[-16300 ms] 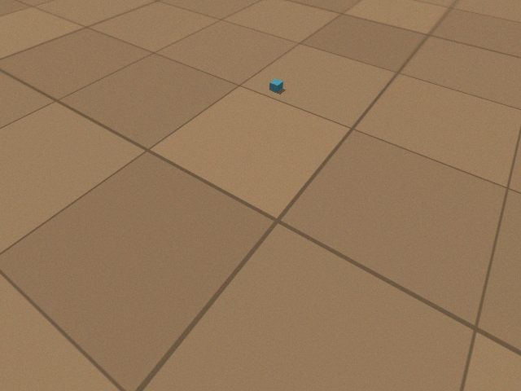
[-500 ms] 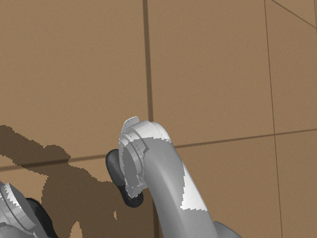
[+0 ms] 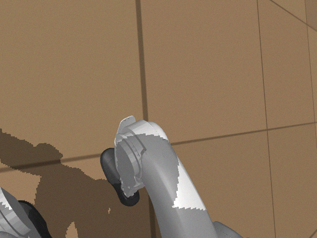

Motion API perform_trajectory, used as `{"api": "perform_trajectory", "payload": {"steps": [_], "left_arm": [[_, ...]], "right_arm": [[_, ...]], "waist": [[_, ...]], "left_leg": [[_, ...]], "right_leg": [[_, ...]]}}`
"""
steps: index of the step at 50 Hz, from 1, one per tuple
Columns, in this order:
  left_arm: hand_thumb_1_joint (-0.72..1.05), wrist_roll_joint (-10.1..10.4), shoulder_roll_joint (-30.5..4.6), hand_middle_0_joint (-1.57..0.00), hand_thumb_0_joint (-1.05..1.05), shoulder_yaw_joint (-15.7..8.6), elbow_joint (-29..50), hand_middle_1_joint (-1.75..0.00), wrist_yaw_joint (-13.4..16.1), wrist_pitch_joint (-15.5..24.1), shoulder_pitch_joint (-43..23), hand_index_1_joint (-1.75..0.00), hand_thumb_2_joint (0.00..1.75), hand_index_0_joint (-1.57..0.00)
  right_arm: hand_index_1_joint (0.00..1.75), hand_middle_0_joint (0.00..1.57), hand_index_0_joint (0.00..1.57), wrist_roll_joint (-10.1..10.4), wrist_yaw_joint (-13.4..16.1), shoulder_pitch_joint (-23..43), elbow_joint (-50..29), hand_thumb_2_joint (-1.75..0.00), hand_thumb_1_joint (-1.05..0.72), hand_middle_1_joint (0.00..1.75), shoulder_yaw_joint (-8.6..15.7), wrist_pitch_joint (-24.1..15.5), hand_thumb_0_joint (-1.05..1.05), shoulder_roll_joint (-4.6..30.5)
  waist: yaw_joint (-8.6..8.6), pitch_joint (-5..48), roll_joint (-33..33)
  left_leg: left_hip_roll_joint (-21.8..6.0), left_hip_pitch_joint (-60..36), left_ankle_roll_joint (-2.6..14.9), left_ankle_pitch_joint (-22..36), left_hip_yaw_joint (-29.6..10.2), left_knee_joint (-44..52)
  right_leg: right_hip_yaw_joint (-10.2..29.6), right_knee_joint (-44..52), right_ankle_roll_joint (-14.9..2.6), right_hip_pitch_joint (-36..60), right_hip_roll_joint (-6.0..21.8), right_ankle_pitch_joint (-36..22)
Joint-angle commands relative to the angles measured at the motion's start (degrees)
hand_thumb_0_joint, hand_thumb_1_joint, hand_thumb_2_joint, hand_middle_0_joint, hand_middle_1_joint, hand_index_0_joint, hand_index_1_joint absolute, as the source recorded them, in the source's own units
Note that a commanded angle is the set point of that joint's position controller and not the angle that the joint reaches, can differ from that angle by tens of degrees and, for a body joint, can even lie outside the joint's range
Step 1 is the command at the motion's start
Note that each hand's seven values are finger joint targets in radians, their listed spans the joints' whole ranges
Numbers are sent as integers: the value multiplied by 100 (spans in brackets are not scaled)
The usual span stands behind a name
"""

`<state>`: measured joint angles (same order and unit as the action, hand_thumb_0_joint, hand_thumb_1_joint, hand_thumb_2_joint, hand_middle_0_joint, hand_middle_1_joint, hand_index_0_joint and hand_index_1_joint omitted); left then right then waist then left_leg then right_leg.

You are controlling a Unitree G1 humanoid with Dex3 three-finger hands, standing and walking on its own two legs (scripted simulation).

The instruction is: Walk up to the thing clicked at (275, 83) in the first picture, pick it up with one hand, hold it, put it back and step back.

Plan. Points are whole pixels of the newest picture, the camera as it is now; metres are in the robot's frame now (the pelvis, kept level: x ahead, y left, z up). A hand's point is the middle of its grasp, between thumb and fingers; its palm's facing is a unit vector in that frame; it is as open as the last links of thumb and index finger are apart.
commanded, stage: rest palm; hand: left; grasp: from above
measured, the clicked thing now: out of the picture +0.43 +0.40 -0.30
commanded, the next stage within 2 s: close in 1.78 s
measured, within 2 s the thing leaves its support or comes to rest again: neither
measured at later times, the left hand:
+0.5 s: hand out of the picture +0.43 +0.38 -0.26, palm faces -0.01 -0.45 -0.89, open 13.5 cm
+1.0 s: hand out of the picture +0.43 +0.37 -0.27, palm faces -0.01 -0.45 -0.89, open 11.7 cm
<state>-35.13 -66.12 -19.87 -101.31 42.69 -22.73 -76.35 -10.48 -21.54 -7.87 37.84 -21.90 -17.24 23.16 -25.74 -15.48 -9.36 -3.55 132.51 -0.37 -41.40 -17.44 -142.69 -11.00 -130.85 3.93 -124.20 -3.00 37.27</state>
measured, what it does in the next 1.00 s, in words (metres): stands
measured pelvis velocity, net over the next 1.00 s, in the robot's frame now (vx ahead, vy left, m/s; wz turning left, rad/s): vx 0.00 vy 0.00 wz -0.01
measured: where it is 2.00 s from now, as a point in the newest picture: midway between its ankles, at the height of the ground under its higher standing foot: (87, 212)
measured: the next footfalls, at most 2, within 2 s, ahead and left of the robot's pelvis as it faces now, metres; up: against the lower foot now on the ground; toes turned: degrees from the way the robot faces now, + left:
none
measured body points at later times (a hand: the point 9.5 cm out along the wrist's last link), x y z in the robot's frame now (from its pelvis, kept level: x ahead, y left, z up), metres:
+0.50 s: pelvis +0.00 +0.00 +0.00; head +0.31 +0.13 +0.29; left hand +0.43 +0.40 -0.21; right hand +0.02 -0.24 -0.03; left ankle +0.06 +0.13 -0.29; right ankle +0.12 -0.12 -0.29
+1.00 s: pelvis +0.00 +0.00 +0.00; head +0.31 +0.13 +0.29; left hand +0.43 +0.39 -0.22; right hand +0.02 -0.24 -0.03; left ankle +0.06 +0.13 -0.29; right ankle +0.12 -0.12 -0.29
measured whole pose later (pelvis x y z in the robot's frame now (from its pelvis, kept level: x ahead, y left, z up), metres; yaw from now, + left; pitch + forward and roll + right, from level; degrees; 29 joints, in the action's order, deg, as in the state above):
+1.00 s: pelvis +0.00 +0.00 +0.00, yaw +0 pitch +28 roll -17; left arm -34.1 -66.0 -20.0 -101.0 43.4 -22.2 -75.4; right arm -10.7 -21.7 -7.0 36.9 -22.4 -17.7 23.5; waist -25.8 -16.0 -9.8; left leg -3.5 132.2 -0.5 -42.1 -18.1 -143.1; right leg -11.5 -130.8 4.0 -123.8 -3.1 37.7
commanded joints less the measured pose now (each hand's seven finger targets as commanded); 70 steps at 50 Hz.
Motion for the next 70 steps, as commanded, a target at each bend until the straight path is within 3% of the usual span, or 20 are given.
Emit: {"api": "perform_trajectory", "payload": {"steps": [1,4,5,6,8,13,18,26,29,31,35,42,70], "left_arm": [[-54,-134,-1271,-8,0,154,740,-101,268,37,-1291,-103,98,-7],[-53,-194,-1230,-9,0,217,708,-101,247,18,-1114,-103,98,-8],[-52,-105,-1176,-10,0,184,663,-100,261,19,-1123,-102,97,-9],[-52,-132,-1291,-10,0,176,728,-101,254,32,-1116,-102,98,-9],[-51,-138,-1204,-9,0,164,643,-101,252,14,-1047,-103,97,-8],[-46,-5,-1144,-14,0,135,639,-101,280,26,-1041,-103,98,-12],[-43,-115,-1151,-15,0,194,636,-98,266,34,-994,-99,94,-15],[-33,-13,-1091,-22,0,170,671,-96,319,30,-1028,-96,90,-22],[-32,-54,-1243,-21,0,138,748,-97,274,50,-1127,-95,88,-22],[-29,-54,-1092,-22,0,191,733,-95,240,14,-1108,-94,87,-23],[-25,-124,-1133,-26,0,218,719,-94,275,29,-1107,-93,85,-27],[-16,12,-1153,-32,0,167,650,-91,291,70,-1027,-89,81,-34],[-1,-14,-1160,-44,0,167,639,-77,252,122,-993,-74,64,-47]], "right_arm": [[30,20,20,13,-21,-1263,297,-91,-91,30,461,26,0,2016],[30,20,20,26,-14,-1300,235,-91,-91,30,471,36,0,2017],[30,20,20,15,-7,-1267,252,-91,-91,30,473,28,0,2044],[30,20,20,-3,2,-1298,274,-91,-91,30,490,16,0,2058],[30,20,20,32,-21,-1319,236,-91,-91,30,476,33,0,2022],[30,20,20,22,-15,-1336,212,-91,-91,30,497,25,0,2091],[30,20,20,36,-14,-1286,251,-90,-91,30,494,12,0,2044],[30,20,20,37,-56,-1299,207,-91,-91,30,503,5,0,2110],[30,20,20,20,-44,-1301,274,-90,-91,30,478,12,0,2057],[30,20,20,36,-55,-1240,219,-90,-90,30,500,-1,0,2060],[30,20,20,26,-44,-1257,227,-90,-91,30,478,16,0,2060],[30,20,20,-23,-15,-1266,221,-90,-91,30,459,8,0,2069],[30,20,20,-20,-19,-1227,288,-90,-90,30,461,-38,0,2092]], "waist": [[-426,3640,3609],[-415,3756,3573],[-416,3748,3468],[-441,3744,3502],[-412,3728,3479],[-442,3746,3415],[-425,3667,3447],[-443,3712,3508],[-433,3668,3564],[-425,3635,3537],[-433,3646,3585],[-455,3665,3457],[-445,3604,3421]], "left_leg": [[-225,-3049,-40,1434,495,1514],[-226,-2996,-9,1437,556,1450],[-239,-2973,-15,1438,545,1440],[-203,-2897,2,1394,588,1447],[-232,-2976,-20,1442,526,1458],[-234,-2931,-11,1447,530,1442],[-224,-2993,-26,1323,481,1486],[-243,-3053,-36,1496,477,1462],[-225,-3027,-48,1429,485,1479],[-234,-3052,-51,1427,465,1468],[-239,-3073,-57,1463,436,1489],[-229,-2968,-33,1442,504,1439],[-245,-3027,-41,1406,429,1506]], "right_leg": [[-608,996,-393,2020,-151,-1715],[-587,1090,-395,2130,-210,-1707],[-594,1082,-383,2156,-216,-1744],[-557,1107,-373,2252,-216,-1739],[-619,1067,-386,2112,-207,-1722],[-601,1085,-364,2258,-224,-1790],[-626,1070,-380,2087,-219,-1655],[-631,1049,-382,2154,-203,-1802],[-623,998,-385,2075,-193,-1734],[-635,981,-388,1958,-171,-1687],[-648,966,-399,1987,-167,-1742],[-624,1052,-378,2194,-213,-1769],[-648,1027,-383,2139,-188,-1729]]}}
